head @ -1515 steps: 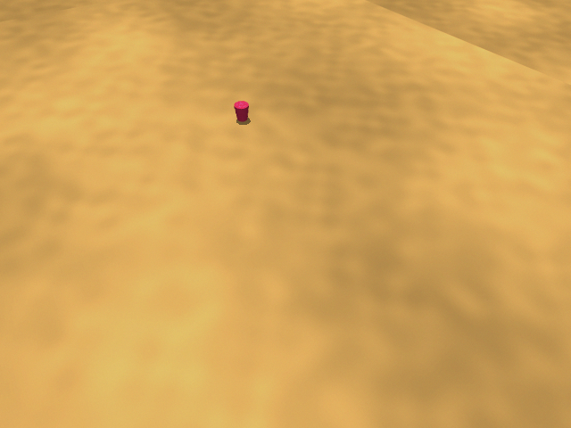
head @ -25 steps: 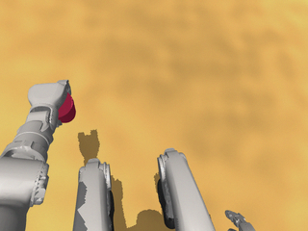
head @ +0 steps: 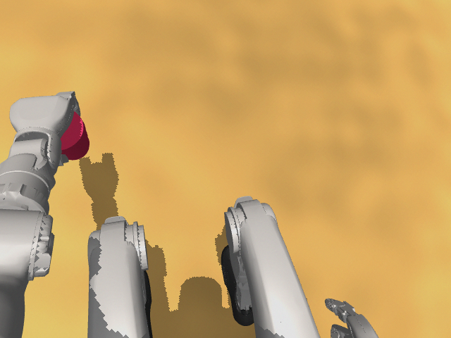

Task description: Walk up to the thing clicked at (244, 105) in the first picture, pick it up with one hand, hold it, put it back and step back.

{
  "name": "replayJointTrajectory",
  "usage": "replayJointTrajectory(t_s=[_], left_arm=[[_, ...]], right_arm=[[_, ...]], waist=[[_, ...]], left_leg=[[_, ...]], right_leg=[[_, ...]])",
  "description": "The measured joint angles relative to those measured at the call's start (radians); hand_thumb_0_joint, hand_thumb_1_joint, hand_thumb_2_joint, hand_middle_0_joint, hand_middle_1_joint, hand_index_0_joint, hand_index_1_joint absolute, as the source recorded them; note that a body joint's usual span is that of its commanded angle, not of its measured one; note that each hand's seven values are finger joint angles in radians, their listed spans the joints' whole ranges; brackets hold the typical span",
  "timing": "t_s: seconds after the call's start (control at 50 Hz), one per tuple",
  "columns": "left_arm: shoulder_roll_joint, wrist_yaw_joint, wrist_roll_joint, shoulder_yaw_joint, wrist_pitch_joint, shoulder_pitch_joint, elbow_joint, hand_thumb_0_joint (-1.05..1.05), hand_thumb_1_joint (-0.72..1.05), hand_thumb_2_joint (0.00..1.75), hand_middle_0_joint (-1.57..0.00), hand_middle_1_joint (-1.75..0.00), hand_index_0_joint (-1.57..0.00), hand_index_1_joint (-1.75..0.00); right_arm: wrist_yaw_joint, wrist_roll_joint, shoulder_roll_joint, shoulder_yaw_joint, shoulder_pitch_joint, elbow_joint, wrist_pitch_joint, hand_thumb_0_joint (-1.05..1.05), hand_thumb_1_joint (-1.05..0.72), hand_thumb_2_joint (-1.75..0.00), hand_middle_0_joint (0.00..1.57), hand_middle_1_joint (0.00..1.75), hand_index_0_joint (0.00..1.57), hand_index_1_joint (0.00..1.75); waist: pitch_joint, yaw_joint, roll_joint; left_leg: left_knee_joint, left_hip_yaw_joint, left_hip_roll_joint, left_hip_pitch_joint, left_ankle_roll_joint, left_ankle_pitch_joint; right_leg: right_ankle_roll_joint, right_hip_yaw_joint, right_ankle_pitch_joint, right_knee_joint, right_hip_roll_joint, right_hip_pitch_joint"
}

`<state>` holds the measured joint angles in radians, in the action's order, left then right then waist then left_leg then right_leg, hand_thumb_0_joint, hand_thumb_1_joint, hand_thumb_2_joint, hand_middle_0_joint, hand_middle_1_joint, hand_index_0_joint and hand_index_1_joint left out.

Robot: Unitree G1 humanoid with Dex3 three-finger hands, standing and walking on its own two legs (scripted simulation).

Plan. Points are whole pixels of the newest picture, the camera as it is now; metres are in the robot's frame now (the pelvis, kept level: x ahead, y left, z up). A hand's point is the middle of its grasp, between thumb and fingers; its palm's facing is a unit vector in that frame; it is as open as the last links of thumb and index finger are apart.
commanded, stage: crouch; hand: left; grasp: from above
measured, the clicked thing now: (66, 138) +0.49 +0.23 -0.20
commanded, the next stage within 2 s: lower in 0.48 s
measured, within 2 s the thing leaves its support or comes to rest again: rests again in 1.62 s
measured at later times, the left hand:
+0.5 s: hand (64, 138) +0.49 +0.23 -0.20, palm faces -0.45 -0.03 -0.89, open 10.9 cm
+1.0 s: hand (71, 144) +0.50 +0.23 -0.25, palm faces -0.47 -0.03 -0.88, open 10.8 cm
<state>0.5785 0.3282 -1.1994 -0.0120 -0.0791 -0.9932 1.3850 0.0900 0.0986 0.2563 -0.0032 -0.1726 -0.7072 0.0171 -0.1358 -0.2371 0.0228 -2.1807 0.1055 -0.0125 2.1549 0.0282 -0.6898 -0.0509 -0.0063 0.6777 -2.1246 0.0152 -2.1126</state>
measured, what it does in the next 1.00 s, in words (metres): lowers itself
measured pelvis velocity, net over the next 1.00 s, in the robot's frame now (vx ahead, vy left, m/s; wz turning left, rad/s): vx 0.00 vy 0.00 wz -0.06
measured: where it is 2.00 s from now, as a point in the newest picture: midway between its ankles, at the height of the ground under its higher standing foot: (191, 310)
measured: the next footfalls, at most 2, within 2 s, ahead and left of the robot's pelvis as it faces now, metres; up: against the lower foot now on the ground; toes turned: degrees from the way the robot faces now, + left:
none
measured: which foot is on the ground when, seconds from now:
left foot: down 0.00-1.00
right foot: down 0.00-1.00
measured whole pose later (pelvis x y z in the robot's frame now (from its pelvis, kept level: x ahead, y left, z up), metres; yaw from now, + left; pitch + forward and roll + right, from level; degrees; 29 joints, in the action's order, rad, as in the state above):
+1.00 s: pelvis +0.00 +0.00 -0.07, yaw -3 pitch +35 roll -8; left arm 0.73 0.41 -1.28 0.03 -0.14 -1.11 1.59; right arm 0.12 0.15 0.28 -0.13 -0.19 -0.70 0.05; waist -0.03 -0.32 -0.01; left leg -2.41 0.16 -0.03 2.34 0.04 -0.69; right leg -0.06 -0.04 0.67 -2.32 0.03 -2.28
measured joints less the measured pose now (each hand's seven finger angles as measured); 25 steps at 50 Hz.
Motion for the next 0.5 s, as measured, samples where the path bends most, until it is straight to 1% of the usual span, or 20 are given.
replayJointTrajectory(t_s=[0.26, 0.5], left_arm=[[0.047, 0.011, -0.02, 0.02, -0.03, -0.056, 0.081, -0.02, -0.21, 0.94, -0.59, -1.01, -0.45, -1.03], [0.079, 0.028, -0.037, 0.018, -0.039, -0.097, 0.137, -0.02, -0.21, 0.94, -0.59, -1.01, -0.45, -1.03]], right_arm=[[0.013, 0.015, 0.001, -0.039, -0.019, -0.018, -0.002, 0.0, -0.92, -0.91, 0.2, 0.3, 0.2, 0.3], [0.015, 0.024, 0.005, -0.069, -0.016, -0.019, 0.005, 0.0, -0.92, -0.91, 0.2, 0.3, 0.2, 0.3]], waist=[[0.032, -0.026, -0.001], [0.047, -0.041, -0.009]], left_leg=[[-0.089, 0.011, -0.002, 0.075, 0.003, 0.008], [-0.148, 0.025, -0.006, 0.121, 0.004, 0.009]], right_leg=[[-0.002, -0.003, -0.012, -0.084, 0.009, -0.075], [-0.006, -0.013, -0.016, -0.131, 0.014, -0.113]])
